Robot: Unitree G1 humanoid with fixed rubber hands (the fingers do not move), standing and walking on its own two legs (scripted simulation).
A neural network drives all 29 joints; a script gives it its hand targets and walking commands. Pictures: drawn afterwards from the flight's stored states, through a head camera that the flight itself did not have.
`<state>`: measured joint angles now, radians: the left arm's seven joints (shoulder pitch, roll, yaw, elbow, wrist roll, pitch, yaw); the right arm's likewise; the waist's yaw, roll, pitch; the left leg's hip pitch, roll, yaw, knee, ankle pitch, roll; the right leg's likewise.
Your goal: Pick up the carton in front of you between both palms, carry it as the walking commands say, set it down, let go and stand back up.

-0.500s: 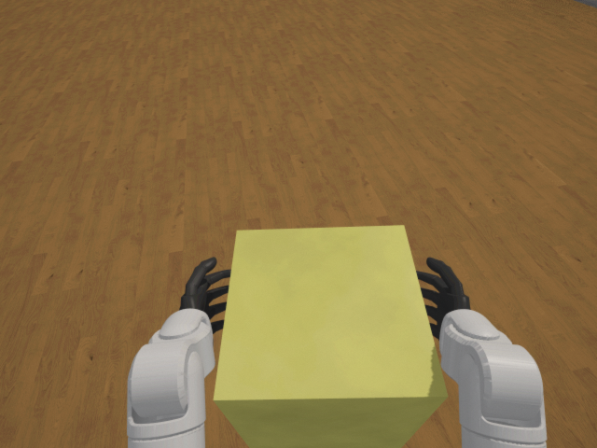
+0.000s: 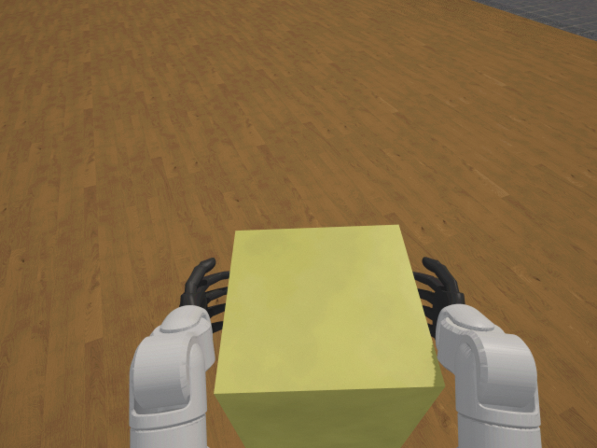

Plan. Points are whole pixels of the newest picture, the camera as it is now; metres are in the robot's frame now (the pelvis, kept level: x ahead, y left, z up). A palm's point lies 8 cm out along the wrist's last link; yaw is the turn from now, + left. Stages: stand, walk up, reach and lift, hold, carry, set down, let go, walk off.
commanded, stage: carry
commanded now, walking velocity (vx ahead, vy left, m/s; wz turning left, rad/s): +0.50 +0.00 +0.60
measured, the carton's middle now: (320, 345) +0.27 -0.01 +0.02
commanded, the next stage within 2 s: none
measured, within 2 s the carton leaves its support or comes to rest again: neither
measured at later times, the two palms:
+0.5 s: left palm (154, 185) +0.54 +0.25 +0.09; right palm (319, 158) +0.60 -0.04 +0.09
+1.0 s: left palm (148, 102) +0.84 +0.33 +0.09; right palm (272, 82) +0.93 +0.04 +0.09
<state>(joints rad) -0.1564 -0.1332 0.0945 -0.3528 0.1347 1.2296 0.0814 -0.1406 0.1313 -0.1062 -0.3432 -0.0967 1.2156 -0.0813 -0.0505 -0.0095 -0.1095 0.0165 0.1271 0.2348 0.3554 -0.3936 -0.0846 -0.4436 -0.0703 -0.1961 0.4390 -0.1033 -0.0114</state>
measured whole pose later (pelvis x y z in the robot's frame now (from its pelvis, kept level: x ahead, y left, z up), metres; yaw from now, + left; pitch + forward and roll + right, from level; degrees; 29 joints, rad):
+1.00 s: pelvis +0.64 +0.11 -0.01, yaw +17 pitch +3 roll -1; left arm -0.15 -0.13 0.10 -0.42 0.11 1.22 0.08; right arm -0.14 0.13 -0.09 -0.42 -0.11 1.22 -0.08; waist 0.00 0.01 -0.09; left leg 0.15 0.01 0.12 0.25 -0.44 0.01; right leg -0.51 -0.05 -0.22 0.46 -0.02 -0.01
